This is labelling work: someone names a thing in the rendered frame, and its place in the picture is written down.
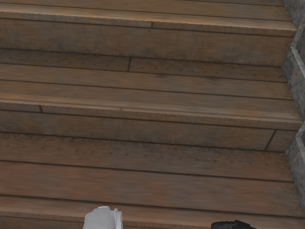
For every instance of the right robot hand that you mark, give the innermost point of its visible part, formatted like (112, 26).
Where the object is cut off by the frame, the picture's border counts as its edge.
(237, 224)

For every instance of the robot left thigh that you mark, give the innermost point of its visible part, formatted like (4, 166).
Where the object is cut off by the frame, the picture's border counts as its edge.
(104, 218)

